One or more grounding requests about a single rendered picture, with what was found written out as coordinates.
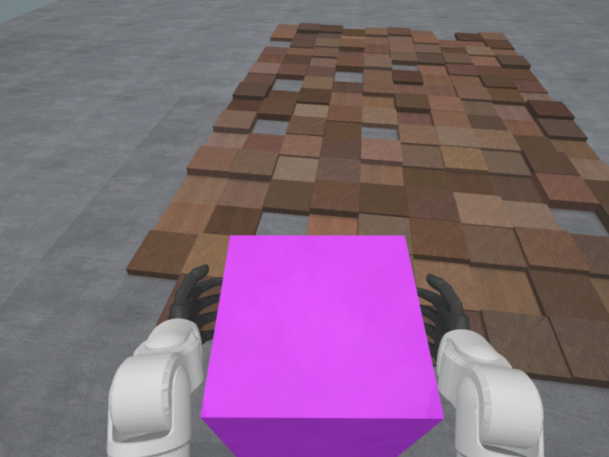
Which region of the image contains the right robot hand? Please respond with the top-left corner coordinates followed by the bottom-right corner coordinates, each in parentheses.
top-left (416, 274), bottom-right (470, 362)

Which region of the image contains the left robot forearm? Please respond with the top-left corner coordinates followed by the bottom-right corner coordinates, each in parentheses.
top-left (107, 318), bottom-right (204, 457)

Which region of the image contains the carton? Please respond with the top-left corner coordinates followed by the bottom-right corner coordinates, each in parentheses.
top-left (200, 235), bottom-right (444, 457)

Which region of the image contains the left robot hand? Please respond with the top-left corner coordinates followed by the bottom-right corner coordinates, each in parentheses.
top-left (167, 264), bottom-right (224, 345)

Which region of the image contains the right robot forearm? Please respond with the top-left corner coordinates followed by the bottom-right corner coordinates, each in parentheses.
top-left (437, 329), bottom-right (544, 457)

